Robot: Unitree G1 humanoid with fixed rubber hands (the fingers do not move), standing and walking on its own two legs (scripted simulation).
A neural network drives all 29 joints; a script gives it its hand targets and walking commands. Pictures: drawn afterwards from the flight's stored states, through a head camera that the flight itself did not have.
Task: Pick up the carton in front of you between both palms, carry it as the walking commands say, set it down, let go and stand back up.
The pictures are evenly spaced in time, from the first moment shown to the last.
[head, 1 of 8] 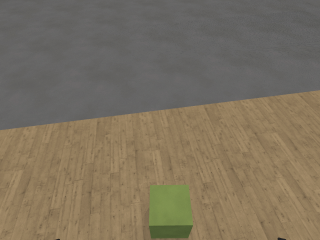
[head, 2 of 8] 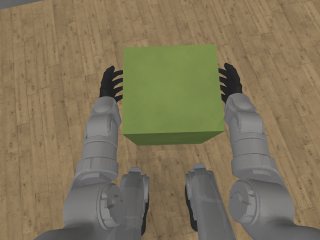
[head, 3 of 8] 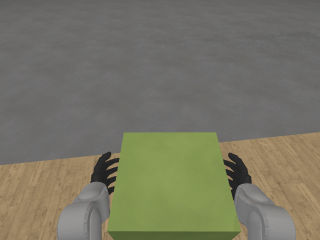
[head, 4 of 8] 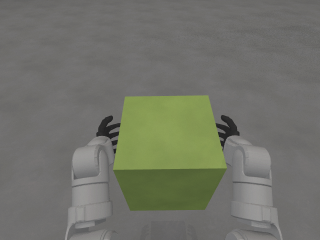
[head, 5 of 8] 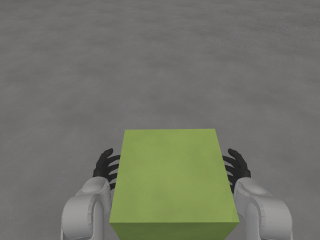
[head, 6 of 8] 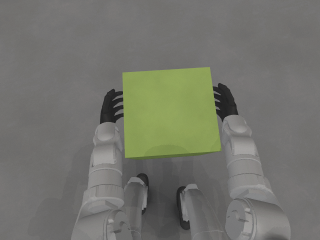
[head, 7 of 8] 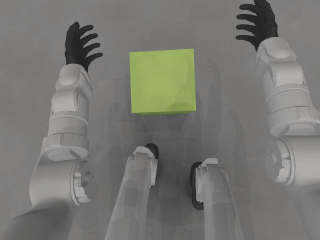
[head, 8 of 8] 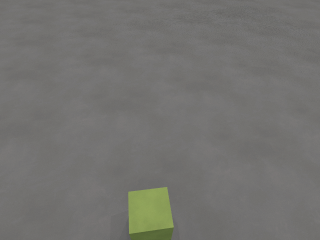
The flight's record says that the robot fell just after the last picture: no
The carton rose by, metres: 0.70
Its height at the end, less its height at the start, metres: -0.06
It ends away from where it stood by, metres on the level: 3.34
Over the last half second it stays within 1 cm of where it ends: yes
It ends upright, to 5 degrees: yes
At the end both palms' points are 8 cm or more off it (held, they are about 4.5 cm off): yes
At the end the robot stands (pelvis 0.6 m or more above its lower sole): yes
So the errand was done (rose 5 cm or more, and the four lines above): yes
